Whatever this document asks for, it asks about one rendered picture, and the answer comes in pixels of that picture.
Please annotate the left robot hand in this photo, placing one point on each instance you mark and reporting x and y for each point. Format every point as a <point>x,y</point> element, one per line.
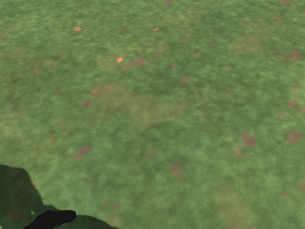
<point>51,219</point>

